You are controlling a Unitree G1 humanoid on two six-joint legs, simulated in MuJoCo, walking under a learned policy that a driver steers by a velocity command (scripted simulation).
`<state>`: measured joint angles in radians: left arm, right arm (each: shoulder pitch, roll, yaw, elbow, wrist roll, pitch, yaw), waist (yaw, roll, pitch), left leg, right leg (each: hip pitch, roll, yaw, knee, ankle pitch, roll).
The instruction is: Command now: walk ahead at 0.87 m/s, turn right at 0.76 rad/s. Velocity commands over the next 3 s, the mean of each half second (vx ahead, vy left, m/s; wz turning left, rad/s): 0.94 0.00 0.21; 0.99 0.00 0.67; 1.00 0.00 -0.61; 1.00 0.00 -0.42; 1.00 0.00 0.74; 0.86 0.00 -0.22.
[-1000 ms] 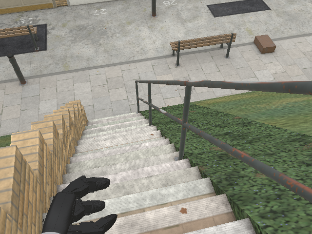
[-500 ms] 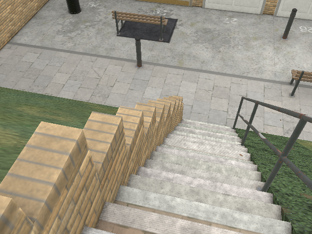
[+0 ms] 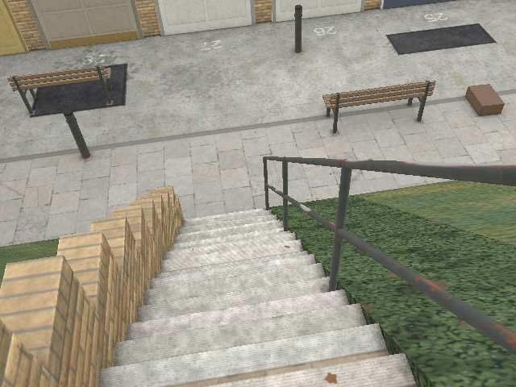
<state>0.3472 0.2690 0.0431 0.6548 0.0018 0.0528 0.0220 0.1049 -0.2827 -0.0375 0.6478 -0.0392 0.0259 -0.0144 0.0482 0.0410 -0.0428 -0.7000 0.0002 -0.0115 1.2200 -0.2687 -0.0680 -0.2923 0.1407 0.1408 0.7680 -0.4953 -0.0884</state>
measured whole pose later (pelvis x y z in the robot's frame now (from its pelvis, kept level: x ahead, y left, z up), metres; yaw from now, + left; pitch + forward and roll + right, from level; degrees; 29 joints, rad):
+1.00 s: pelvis +0.12 +0.07 -0.18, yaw +30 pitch -3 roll -4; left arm 0.35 0.29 0.07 0.78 0.02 -0.01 0.04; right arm 0.17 -0.26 -0.04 0.72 0.01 0.02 0.03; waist 0.04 0.03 0.08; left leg -0.49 0.03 0.02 0.83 -0.09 0.14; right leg -0.57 -0.08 0.06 1.96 -0.71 -0.01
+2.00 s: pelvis +0.57 +0.11 -0.54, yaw +0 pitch -3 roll -2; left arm 0.34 0.18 0.00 0.84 0.03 -0.04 0.03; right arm 0.17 -0.25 -0.05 0.77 -0.02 0.01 0.02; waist 0.04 0.08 -0.06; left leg -0.54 0.02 -0.11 0.86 0.36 0.05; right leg -0.35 0.05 -0.01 1.47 -0.94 -0.07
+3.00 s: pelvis +1.14 +0.32 -1.07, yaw +14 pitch -2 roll +0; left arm 0.30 0.24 0.07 0.90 0.07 -0.01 0.02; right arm 0.45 -0.21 -0.02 0.98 -0.04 -0.08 0.02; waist 0.01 0.00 0.00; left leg -0.30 0.06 0.15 0.96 -0.63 0.01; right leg -0.83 0.00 0.03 1.38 -0.04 -0.06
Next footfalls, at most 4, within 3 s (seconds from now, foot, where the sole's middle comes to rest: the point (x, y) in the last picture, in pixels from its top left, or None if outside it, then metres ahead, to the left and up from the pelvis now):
0.12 left None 0.02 0.09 -0.75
0.42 right None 0.07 -0.15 -0.75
0.92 left None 0.20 0.24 -0.94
1.56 right None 0.47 -0.02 -1.16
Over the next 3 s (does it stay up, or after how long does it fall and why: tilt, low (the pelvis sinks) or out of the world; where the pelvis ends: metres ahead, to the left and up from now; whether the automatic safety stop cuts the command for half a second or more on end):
stays up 1.14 0.32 -1.07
